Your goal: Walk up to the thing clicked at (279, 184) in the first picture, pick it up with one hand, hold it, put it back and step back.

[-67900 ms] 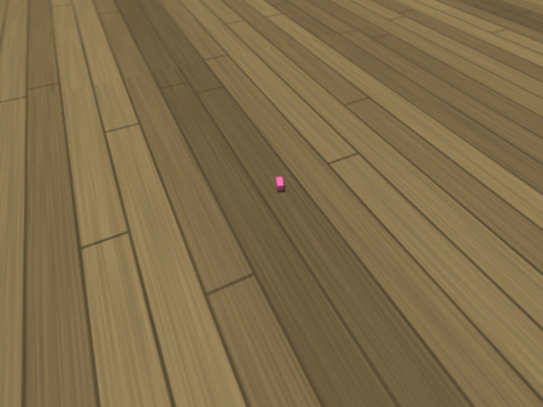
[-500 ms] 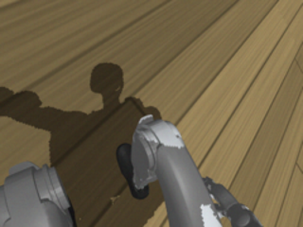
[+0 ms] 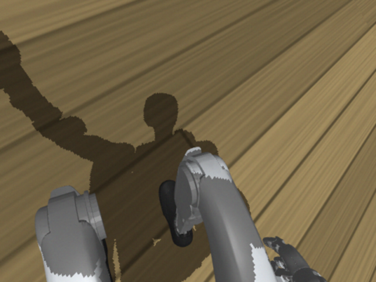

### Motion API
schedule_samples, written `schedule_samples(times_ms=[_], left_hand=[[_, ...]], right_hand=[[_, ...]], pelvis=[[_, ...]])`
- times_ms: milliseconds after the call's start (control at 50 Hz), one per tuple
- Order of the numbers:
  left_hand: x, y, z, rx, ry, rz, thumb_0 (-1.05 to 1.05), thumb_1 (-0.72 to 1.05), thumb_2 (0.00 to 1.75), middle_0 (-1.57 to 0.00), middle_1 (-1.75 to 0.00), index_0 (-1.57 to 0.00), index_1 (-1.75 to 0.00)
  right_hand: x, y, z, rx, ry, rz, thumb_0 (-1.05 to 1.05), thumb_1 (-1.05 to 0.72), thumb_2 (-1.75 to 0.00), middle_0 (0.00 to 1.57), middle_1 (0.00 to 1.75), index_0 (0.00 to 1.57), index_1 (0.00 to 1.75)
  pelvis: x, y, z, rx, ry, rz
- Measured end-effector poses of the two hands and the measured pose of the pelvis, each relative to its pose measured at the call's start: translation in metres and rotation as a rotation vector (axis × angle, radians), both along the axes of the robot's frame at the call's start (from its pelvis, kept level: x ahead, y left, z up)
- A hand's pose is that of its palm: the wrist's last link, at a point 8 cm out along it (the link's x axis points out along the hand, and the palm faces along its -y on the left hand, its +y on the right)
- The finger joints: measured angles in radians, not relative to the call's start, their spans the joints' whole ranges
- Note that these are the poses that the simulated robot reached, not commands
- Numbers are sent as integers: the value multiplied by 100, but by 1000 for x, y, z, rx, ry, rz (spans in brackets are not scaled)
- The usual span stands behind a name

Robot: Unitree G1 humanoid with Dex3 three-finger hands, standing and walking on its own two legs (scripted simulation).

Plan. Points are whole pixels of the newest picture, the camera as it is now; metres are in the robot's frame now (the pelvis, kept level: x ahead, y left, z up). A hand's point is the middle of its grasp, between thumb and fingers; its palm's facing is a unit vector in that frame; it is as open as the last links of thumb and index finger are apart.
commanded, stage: withdraw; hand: left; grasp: from above
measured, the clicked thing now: out of the picture +0.54 +0.38 -0.35
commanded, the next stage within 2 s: home in 0.08 s
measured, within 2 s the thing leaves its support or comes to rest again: neither
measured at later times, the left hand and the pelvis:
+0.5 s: hand out of the picture +0.50 +0.40 -0.13, palm faces -0.33 -0.23 -0.91, open 10.4 cm; pelvis -0.01 -0.01 -0.01, yaw +2 degrees
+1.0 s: hand out of the picture +0.34 +0.31 +0.08, palm faces -0.06 -0.83 -0.55, open 7.4 cm; pelvis +0.03 -0.01 +0.18, yaw +9 degrees
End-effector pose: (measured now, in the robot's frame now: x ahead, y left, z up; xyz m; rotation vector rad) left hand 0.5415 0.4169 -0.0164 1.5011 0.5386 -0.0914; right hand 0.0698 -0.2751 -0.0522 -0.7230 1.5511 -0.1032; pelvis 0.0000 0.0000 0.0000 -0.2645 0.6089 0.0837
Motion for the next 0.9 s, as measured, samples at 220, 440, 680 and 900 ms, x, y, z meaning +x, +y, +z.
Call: schedule_samples(times_ms=[220,440,680,900], left_hand=[[-3,-41,-26,-101,156,-93,0,-28,82,-27,-81,-28,-80],[-35,-16,-61,-140,-7,-37,0,16,77,-21,-45,-22,-45],[-105,-27,13,-370,-62,165,0,75,85,-21,-31,-21,-31],[-180,-51,107,-635,-63,430,1,87,89,-21,-30,-21,-31]], right_hand=[[-27,13,11,30,5,-66,0,-90,-89,20,30,20,30],[-40,6,-13,36,77,-47,0,-90,-89,20,30,20,30],[49,22,0,196,-146,-49,0,-90,-89,20,30,20,30],[142,38,99,325,-476,20,0,-90,-89,20,30,20,30]], pelvis=[[-3,4,17,11,-2,-2],[-8,-5,-14,27,-16,3],[3,-3,46,73,53,20],[25,-7,142,132,-14,47]])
